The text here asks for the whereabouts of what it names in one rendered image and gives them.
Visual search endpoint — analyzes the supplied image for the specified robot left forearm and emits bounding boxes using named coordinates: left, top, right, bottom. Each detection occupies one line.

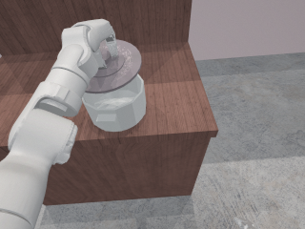
left=8, top=23, right=101, bottom=151

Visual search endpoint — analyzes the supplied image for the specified robot right hand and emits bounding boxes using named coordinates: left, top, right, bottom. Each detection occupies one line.
left=234, top=216, right=257, bottom=229

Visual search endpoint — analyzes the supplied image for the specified pot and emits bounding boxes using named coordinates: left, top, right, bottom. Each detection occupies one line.
left=82, top=74, right=147, bottom=132

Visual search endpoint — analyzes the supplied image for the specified knob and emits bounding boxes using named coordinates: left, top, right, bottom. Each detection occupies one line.
left=100, top=50, right=112, bottom=64

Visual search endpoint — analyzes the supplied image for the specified table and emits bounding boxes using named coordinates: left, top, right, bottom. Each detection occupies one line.
left=0, top=0, right=219, bottom=206

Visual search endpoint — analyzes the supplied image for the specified robot left upper arm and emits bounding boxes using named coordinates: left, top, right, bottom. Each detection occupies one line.
left=0, top=107, right=78, bottom=229

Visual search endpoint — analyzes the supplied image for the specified robot left hand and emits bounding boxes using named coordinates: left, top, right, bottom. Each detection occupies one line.
left=74, top=19, right=118, bottom=70

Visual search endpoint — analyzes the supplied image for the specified lid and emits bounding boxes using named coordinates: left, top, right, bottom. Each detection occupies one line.
left=85, top=39, right=142, bottom=94

